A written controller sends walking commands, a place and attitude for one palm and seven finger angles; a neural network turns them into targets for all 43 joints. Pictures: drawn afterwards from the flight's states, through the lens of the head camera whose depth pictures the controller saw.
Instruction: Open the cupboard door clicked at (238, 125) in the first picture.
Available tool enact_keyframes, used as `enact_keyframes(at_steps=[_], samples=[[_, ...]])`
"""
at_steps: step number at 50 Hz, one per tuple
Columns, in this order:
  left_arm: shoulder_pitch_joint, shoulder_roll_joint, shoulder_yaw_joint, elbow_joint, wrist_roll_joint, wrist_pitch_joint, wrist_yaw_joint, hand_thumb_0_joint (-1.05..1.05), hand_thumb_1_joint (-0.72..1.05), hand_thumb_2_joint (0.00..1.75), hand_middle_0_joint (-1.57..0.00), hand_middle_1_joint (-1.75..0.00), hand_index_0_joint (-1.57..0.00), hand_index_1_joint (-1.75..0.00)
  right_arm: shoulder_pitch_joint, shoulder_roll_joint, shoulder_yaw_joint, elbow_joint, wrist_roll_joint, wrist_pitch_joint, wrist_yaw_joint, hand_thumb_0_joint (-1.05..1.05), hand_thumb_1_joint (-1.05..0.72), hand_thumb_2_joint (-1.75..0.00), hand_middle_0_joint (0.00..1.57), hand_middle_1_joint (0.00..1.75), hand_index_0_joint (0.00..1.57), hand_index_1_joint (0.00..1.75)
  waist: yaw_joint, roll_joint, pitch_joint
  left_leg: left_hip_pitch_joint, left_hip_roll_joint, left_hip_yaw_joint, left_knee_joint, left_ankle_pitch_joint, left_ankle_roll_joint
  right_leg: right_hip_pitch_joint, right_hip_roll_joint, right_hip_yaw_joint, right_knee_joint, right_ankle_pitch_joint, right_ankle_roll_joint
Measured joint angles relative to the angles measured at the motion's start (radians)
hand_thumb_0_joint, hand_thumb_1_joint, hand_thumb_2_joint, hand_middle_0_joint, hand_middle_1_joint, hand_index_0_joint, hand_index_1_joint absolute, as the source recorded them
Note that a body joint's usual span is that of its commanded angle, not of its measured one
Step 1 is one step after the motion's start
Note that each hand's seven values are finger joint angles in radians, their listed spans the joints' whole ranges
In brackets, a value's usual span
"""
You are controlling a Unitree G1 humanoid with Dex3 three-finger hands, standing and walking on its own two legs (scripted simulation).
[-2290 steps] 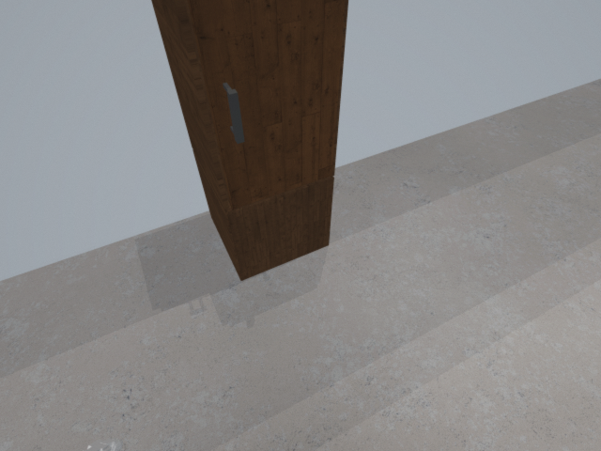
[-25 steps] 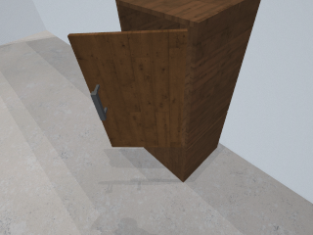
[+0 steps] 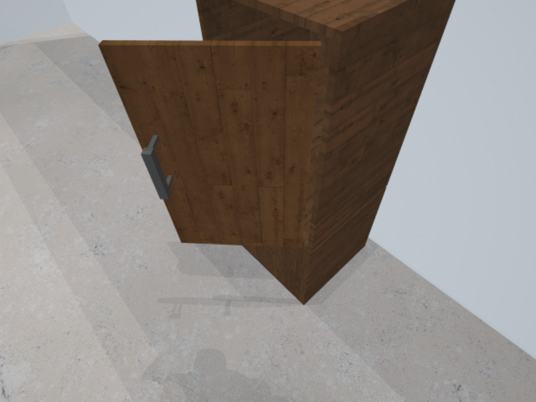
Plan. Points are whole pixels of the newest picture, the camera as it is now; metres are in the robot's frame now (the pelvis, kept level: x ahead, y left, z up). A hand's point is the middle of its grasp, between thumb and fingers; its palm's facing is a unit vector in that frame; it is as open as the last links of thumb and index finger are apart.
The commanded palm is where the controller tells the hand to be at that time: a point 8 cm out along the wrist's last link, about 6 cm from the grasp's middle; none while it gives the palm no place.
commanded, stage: come to a stop and stand still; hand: left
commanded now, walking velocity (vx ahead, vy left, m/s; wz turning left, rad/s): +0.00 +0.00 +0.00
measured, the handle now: (159, 168) +0.56 +0.27 +0.00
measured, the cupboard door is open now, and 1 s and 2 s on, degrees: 43 43 43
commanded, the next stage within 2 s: look again from close up in 0.08 s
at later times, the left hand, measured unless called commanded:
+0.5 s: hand out of the picture +0.01 +0.19 -0.17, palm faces +0.03 -0.98 -0.22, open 7.3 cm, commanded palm none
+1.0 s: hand (135, 344) +0.20 +0.21 +0.00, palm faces +0.10 -0.99 +0.00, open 7.8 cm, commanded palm +0.12 +0.26 -0.06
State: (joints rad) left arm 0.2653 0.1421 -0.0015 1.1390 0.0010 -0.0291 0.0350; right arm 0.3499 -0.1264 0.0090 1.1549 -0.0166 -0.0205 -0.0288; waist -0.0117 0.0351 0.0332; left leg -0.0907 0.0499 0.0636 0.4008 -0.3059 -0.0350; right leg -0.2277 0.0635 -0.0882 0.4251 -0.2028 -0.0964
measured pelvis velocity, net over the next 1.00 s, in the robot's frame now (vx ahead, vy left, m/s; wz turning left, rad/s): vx -0.02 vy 0.03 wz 0.03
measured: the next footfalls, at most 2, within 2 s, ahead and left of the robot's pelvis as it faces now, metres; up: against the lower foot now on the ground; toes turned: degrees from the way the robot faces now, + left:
none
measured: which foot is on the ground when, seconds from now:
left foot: down 0.00-1.00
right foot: down 0.00-1.00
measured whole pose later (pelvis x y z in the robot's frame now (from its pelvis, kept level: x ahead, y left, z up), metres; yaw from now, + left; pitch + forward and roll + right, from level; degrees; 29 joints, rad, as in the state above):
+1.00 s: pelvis -0.02 +0.03 -0.03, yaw +2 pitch +8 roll +2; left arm 0.29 0.16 0.12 0.25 -0.24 -0.46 -0.18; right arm 0.21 -0.27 -0.05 0.68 0.01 -0.30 -0.01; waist -0.02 0.00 -0.11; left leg -0.47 -0.01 0.07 0.77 -0.44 0.01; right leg -0.60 -0.02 -0.09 0.79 -0.33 -0.06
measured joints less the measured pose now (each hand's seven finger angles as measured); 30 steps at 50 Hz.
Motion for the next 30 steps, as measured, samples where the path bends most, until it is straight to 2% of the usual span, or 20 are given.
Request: enact_keyframes(at_steps=[12,30], samples=[[-0.009,0.008,0.002,-0.009,0.003,0.002,-0.001,0.02,0.93,0.9,-0.2,-0.3,-0.2,-0.3,-0.053,-0.003,-0.003,-0.021,-0.002,-0.006,-0.003,0.0,-0.91,-0.9,0.19,0.3,0.19,0.3,0.011,-0.006,-0.009,0.021,-0.009,0.004,-0.011,-0.004,0.008,0.014,-0.008,0.005,0.003,-0.009,0.01],[-0.01,0.011,0.002,-0.009,0.003,0.007,-0.005,0.01,0.92,0.9,-0.2,-0.3,-0.2,-0.3,-0.036,-0.012,-0.003,-0.002,-0.002,-0.005,-0.005,0.0,-0.91,-0.9,0.19,0.3,0.19,0.3,0.01,-0.016,0.009,0.032,-0.025,0.01,-0.021,-0.004,0.022,0.014,-0.023,0.013,0.016,-0.019,0.023]])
